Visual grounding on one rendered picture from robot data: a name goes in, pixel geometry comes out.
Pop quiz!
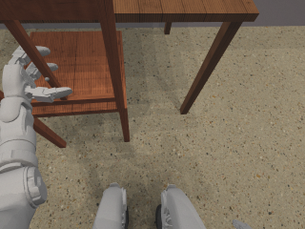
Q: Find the left robot thigh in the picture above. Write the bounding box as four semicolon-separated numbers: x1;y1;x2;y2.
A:
92;186;127;229

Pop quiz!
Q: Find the left robot forearm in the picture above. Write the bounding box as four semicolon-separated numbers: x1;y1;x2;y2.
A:
0;96;38;174

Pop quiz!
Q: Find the robot right hand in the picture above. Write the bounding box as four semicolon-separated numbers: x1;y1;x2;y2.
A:
232;219;253;229

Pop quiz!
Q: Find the table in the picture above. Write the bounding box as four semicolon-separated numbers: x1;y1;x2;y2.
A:
0;0;259;115

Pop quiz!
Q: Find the robot thigh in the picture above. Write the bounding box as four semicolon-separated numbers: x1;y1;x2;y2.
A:
92;186;127;229
160;188;206;229

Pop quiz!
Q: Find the robot left hand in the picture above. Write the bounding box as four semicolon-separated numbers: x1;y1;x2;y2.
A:
2;46;72;103

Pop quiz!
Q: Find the right robot thigh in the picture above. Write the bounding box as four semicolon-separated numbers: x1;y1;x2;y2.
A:
160;188;206;229

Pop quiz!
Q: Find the chair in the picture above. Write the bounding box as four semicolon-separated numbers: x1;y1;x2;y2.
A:
0;0;130;149

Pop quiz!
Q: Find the robot left upper arm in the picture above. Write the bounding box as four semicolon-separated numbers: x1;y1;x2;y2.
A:
0;166;48;229

